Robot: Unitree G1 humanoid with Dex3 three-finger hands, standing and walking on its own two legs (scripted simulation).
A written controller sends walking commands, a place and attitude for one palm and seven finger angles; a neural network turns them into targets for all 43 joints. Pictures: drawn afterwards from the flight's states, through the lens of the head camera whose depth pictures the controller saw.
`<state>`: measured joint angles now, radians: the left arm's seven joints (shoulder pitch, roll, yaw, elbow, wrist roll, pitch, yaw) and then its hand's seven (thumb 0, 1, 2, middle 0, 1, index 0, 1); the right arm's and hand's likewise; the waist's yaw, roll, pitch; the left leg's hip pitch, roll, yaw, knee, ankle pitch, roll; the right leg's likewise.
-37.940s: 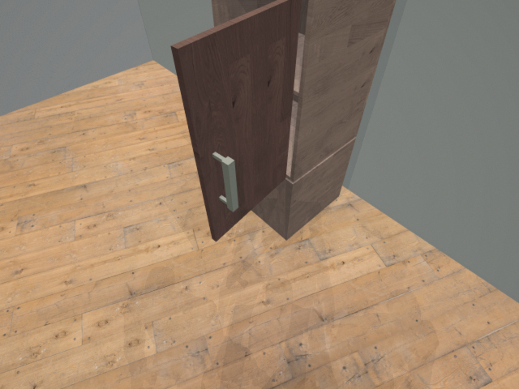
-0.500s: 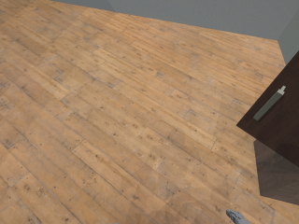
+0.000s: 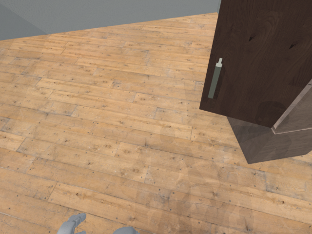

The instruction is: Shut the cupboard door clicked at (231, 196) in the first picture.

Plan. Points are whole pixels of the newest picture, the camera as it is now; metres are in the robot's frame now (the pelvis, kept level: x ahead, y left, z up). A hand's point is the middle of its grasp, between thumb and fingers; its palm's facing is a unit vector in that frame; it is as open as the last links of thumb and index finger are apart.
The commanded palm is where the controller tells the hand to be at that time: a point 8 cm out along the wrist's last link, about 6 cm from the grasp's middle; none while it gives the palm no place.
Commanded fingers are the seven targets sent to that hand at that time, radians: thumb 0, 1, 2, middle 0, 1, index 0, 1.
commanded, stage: turn to face it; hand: left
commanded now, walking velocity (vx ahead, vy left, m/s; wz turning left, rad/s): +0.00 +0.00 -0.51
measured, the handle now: (215, 79) +0.69 -0.21 -0.08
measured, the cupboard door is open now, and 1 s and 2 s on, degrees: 60 60 60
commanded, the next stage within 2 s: take the last steps up to it in 0.50 s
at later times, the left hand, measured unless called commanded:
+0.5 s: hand (90, 229) +0.15 +0.22 -0.16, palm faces -0.16 -0.97 -0.20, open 7.4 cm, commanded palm none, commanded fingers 0.00 0.90 0.90 -0.20 -0.30 -0.20 -0.30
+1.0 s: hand (120, 223) +0.17 +0.13 -0.15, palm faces -0.31 -0.93 -0.19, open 7.4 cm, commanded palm none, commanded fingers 0.00 0.90 0.90 -0.20 -0.30 -0.20 -0.30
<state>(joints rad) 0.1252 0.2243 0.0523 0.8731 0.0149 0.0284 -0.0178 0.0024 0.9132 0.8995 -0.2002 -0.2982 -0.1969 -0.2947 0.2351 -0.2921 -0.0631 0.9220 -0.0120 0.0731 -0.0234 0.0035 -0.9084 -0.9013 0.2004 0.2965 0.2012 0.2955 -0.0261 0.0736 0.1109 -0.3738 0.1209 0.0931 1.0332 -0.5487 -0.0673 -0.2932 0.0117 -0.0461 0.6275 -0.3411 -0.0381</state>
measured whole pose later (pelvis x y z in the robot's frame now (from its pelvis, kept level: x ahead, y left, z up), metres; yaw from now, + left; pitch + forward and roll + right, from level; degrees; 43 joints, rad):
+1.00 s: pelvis +0.09 -0.04 +0.02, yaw -19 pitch +0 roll -1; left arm 0.30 0.17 0.04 1.03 0.03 0.00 -0.01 0.00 0.91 0.90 -0.20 -0.30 -0.20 -0.30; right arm 0.25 -0.22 -0.06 0.99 -0.03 0.03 0.00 0.00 -0.91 -0.90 0.20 0.30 0.20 0.30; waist -0.02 0.02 0.03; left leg -0.50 0.09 0.07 0.94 -0.35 -0.05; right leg -0.07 0.07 -0.04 0.35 -0.29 -0.08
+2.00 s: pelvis +0.21 -0.12 +0.00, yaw -23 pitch -1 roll -1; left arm 0.18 0.24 0.07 0.99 0.03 0.06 0.03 0.00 0.91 0.90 -0.20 -0.30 -0.20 -0.30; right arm 0.14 -0.21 -0.05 0.93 -0.02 0.03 0.00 0.00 -0.91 -0.90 0.20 0.30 0.20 0.29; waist 0.03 -0.06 0.06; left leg -0.24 -0.01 0.02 0.60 -0.35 0.02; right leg -0.41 -0.09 -0.02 0.61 -0.29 0.04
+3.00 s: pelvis +0.18 -0.08 +0.02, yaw -24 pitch +0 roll -1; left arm 0.33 0.10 -0.02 1.13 0.02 -0.03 0.05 0.00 0.91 0.90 -0.20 -0.30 -0.20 -0.29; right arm 0.31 -0.13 0.01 1.11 -0.01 -0.01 -0.02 0.00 -0.91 -0.90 0.20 0.30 0.20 0.30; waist -0.02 0.00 0.06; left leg -0.26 -0.03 0.05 0.47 -0.21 0.06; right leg -0.11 0.04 -0.01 0.40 -0.28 -0.02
